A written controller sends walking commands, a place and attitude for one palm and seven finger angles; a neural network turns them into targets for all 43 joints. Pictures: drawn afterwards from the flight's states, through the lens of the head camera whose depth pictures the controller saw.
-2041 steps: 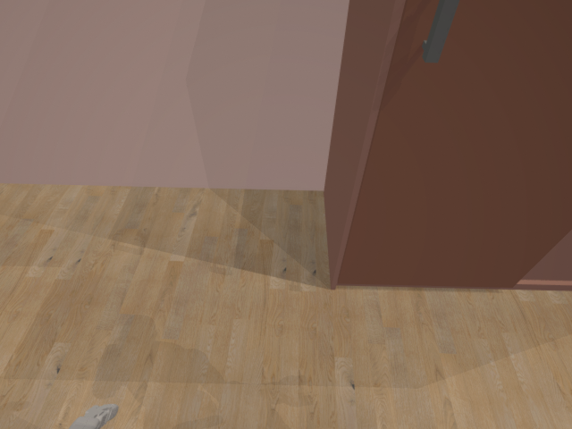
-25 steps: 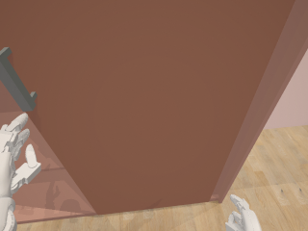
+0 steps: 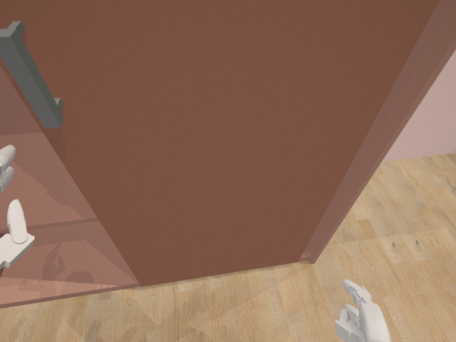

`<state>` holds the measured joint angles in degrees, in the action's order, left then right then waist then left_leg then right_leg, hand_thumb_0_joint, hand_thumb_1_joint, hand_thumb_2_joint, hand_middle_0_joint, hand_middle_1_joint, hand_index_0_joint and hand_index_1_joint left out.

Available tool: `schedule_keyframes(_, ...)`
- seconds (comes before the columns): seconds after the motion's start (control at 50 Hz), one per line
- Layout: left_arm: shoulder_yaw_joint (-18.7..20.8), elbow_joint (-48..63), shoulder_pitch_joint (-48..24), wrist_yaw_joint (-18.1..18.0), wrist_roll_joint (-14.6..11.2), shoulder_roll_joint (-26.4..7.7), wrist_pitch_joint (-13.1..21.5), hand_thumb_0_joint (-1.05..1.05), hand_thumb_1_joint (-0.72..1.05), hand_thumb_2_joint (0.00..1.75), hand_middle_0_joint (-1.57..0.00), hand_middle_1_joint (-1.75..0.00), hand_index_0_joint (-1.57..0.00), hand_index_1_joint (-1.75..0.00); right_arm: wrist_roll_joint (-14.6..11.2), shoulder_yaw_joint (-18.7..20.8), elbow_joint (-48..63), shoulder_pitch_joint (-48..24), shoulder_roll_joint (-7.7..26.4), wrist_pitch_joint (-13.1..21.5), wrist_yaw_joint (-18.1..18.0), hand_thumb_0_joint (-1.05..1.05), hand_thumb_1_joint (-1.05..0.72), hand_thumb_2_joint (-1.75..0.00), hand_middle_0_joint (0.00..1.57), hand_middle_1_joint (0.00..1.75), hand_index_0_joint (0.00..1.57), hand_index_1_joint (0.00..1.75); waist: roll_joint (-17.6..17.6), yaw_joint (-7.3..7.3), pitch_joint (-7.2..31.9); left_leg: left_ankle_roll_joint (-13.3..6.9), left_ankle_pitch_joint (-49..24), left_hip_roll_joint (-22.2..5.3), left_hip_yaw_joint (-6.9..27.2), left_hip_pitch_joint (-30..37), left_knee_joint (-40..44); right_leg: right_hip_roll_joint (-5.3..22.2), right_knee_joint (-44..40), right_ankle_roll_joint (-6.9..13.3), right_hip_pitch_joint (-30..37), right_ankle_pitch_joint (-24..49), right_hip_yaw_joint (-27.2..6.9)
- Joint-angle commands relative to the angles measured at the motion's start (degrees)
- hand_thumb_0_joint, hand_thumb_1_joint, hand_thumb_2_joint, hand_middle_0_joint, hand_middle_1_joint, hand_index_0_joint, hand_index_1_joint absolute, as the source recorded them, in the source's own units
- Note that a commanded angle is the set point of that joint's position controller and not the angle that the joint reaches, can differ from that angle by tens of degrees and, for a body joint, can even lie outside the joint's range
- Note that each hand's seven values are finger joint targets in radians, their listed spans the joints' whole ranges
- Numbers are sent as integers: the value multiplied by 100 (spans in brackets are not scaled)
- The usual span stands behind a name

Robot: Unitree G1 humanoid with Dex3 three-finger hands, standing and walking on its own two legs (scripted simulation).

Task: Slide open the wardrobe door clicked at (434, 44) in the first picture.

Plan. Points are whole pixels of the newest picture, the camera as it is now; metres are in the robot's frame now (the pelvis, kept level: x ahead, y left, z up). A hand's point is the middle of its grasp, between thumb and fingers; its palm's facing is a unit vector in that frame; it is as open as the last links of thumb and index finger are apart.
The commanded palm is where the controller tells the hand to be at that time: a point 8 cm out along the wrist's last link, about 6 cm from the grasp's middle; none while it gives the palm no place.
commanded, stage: step back with the hand held close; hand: left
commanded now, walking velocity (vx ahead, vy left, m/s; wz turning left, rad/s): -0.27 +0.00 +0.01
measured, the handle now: (36, 76) +0.41 +0.32 +0.25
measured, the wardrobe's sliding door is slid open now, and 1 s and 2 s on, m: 0.59 0.59 0.59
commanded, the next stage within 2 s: stop stepping back and stand still in 0.52 s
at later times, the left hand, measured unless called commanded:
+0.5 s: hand out of the picture +0.10 +0.32 +0.17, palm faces +0.51 -0.77 -0.39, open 7.5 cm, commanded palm +0.01 +0.34 +0.18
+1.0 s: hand out of the picture -0.04 +0.31 +0.18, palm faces +0.31 -0.82 -0.47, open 7.5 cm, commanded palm -0.08 +0.37 +0.18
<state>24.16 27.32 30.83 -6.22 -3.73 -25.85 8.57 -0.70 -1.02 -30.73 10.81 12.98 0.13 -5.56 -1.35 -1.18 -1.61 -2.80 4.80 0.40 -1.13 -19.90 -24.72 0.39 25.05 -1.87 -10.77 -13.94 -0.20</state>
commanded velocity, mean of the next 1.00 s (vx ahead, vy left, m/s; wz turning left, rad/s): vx -0.10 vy -0.04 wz -0.05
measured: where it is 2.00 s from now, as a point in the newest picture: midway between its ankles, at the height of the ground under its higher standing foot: outside the picture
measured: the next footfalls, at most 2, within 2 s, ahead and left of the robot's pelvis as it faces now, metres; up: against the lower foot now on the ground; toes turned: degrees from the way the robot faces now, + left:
right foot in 0.56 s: -0.12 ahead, -0.10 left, +0.00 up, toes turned +3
left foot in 0.72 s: -0.04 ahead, +0.13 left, +0.00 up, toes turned -1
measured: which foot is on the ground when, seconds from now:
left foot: down 0.00-0.56, up 0.58-0.70, down 0.72-0.98, up 1.00-1.00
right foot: down 0.00-0.36, up 0.38-0.54, down 0.56-0.72, up 0.74-1.00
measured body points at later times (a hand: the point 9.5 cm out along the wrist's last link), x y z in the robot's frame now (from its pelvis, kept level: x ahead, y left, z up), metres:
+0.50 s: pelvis -0.10 +0.02 +0.00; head -0.10 +0.05 +0.45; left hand +0.06 +0.35 +0.19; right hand +0.10 -0.20 -0.06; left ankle +0.09 +0.09 -0.73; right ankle -0.15 -0.11 -0.71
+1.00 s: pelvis -0.22 +0.07 +0.01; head -0.23 +0.10 +0.46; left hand -0.06 +0.35 +0.20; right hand -0.09 -0.16 -0.07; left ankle -0.10 +0.14 -0.72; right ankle -0.29 +0.00 -0.73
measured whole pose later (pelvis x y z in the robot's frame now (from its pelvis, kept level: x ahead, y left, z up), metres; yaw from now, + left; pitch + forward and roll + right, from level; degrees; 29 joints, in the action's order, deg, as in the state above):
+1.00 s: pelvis -0.22 +0.07 +0.01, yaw -1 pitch +1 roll -1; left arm 22.5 36.7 38.5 -7.8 -2.5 -27.4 8.3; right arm 0.7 -1.5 -33.9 17.9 8.9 6.9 -2.2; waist 3.7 1.1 3.1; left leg 1.4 18.1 2.6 -4.0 -23.3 -23.7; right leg -4.1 24.7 5.4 -6.6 -26.5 4.4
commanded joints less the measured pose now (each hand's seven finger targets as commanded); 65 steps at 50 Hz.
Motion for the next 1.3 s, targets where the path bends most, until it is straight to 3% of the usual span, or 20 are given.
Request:
schedule_keyframes(0.0,731,1065,-299,-138,163,-773,518,0,90,90,-20,-30,-20,-30,6,330,955,-702,880,531,-62,0,-90,-90,20,30,20,30,-1199,-126,631,-372,3666,-1006,1418,-1596,1885,-518,1012,63,1444,15,167)
schedule_keyframes(0.18,680,1543,-354,-239,-6,-1008,603,0,90,90,-20,-30,-20,-30,26,382,543,-371,629,676,57,0,-90,-90,20,30,20,30,1016,113,1329,198,466,-130,174,1867,-1143,723,-965,486,-1693,650,-879)
schedule_keyframes(0.28,458,1136,-1026,-281,47,-897,574,0,90,90,-20,-30,-20,-30,52,304,480,-572,707,727,-97,0,-90,-90,20,30,20,30,-204,158,338,233,775,-415,676,1415,-215,159,-613,297,-1998,-367,-462)
schedule_keyframes(0.36,690,729,-1274,-221,249,-861,792,0,90,90,-20,-30,-20,-30,124,376,613,-775,983,827,-119,0,-90,-90,20,30,20,30,-2084,-36,52,-329,5097,-1660,2468,-2289,2721,-966,1952,140,1097,-800,8)
schedule_keyframes(0.44,664,1195,-703,-99,122,-877,804,0,90,90,-20,-30,-20,-30,103,446,715,-663,679,813,144,0,-90,-90,20,30,20,30,-949,-237,899,-43,3147,-1258,1356,-1174,1968,-809,1627,423,724,-1435,242)
schedule_keyframes(0.52,717,2161,2,-161,-53,-1129,918,0,90,90,-20,-30,-20,-30,41,409,498,-326,453,793,272,0,-90,-90,20,30,20,30,409,-41,1570,617,707,-209,2,1916,-1668,869,-1438,934,-1854,-578,-1028)
schedule_keyframes(0.56,977,2371,-373,-297,2,-1405,1004,0,90,90,-20,-30,-20,-30,157,370,382,-253,371,770,259,0,-90,-90,20,30,20,30,971,-4,1230,637,1833,149,110,960,-3517,2106,-1521,1544,-2170,1194,-2003)
schedule_keyframes(0.62,534,1433,-901,-205,43,-881,705,0,90,90,-20,-30,-20,-30,53,366,401,-531,478,781,123,0,-90,-90,20,30,20,30,1222,187,196,390,1842,-481,832,563,-2675,1461,-629,1061,-2140,764,-1177)
schedule_keyframes(0.66,448,975,-1602,-178,-9,-912,522,0,90,90,-20,-30,-20,-30,29,280,249,-541,657,767,-32,0,-90,-90,20,30,20,30,-744,275,-109,404,1018,-296,635,794,226,408,815,383,-1803,-206,-391)
schedule_keyframes(0.7,462,865,-1987,-314,71,-871,609,0,90,90,-20,-30,-20,-30,88,310,200,-314,702,1043,-53,0,-90,-90,20,30,20,30,-2712,126,152,80,1476,-1631,2639,223,1619,-456,2685,227,-1555,-1981,-321)
schedule_keyframes(0.76,510,925,-1020,-267,11,-863,536,0,90,90,-20,-30,-20,-30,42,379,347,-181,669,1203,110,0,-90,-90,20,30,20,30,-922,76,986,177,3852,-1542,2780,358,2170,-539,2695,187,-912,-1369,-318)
schedule_keyframes(0.82,339,1860,-77,-240,72,-584,448,0,90,90,-20,-30,-20,-30,20,426,517,-432,657,1126,300,0,-90,-90,20,30,20,30,-696,-7,1164,781,3746,-1199,1873,90,2493,-739,2422,244,-112,-1071,156)
schedule_keyframes(0.92,608,1990,524,-365,151,-999,291,0,90,90,-20,-30,-20,-30,166,360,475,-350,502,934,273,0,-90,-90,20,30,20,30,-888,-45,1007,613,2969,-526,349,-617,1235,-639,-216,586,1541,-1381,709)
schedule_keyframes(0.96,866,1544,399,-362,125,-1177,207,0,90,90,-20,-30,-20,-30,125,460,241,-47,474,753,200,0,-90,-90,20,30,20,30,926,99,908,393,1976,38,-288,-396,-2102,971,-1217,1291,295,-1204,-992)
schedule_keyframes(1.02,1267,1287,-912,-357,-13,-1491,394,0,90,90,-20,-30,-20,-30,141,343,110,-167,539,706,243,0,-90,-90,20,30,20,30,858,407,307,384,1525,-452,510,-992,-4914,2041,-1254,1771,-1288,-594,-1487)
schedule_keyframes(1.06,573,339,-1085,-248,86,-882,257,0,90,90,-20,-30,-20,-30,-33,512,186,-377,630,675,152,0,-90,-90,20,30,20,30,1160,327,-175,295,1566,-460,355,-1102,-3955,1564,-1539,1311,-1580,-3027,-1669)
schedule_keyframes(1.16,-134,815,-1543,-340,186,-409,478,0,90,90,-20,-30,-20,-30,103,292,102,-510,548,945,-52,0,-90,-90,20,30,20,30,-273,296,-448,85,1855,-253,-381,687,-525,1010,-403,1100,-1385,-2174,-682)
schedule_keyframes(1.18,-79,1026,-1621,-345,193,-501,531,0,90,90,-20,-30,-20,-30,127,300,103,-281,649,1031,-61,0,-90,-90,20,30,20,30,-628,276,-262,15,1897,-304,-89,959,58,548,574,871,-1289,-1727,-224)
schedule_keyframes(1.22,233,1758,-1752,-394,188,-779,708,0,90,90,-20,-30,-20,-30,106,365,317,-245,773,1159,21,0,-90,-90,20,30,20,30,-1892,209,-68,-788,1757,-2047,3095,1631,1157,-346,2600,283,-2460,-1870,392)
schedule_keyframes(1.28,825,1976,-830,-329,127,-1158,786,0,90,90,-20,-30,-20,-30,163,370,248,-192,572,1276,155,0,-90,-90,20,30,20,30,-1130,137,98,-981,2490,-1978,2769,445,1398,57,3045,262,-1692,-1481,-146)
